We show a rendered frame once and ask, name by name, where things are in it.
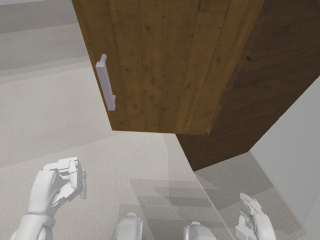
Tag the handle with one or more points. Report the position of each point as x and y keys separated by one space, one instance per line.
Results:
x=105 y=83

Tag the robot right shin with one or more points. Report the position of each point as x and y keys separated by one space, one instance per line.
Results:
x=195 y=222

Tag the left robot forearm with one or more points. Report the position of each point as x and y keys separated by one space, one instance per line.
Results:
x=35 y=226

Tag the left robot hand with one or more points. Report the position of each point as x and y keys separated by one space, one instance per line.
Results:
x=44 y=197

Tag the cupboard door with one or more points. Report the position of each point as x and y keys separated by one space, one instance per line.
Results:
x=168 y=61

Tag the right robot hand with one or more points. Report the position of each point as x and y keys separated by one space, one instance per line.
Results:
x=259 y=225

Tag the right robot thigh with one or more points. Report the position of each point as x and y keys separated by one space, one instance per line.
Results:
x=197 y=232

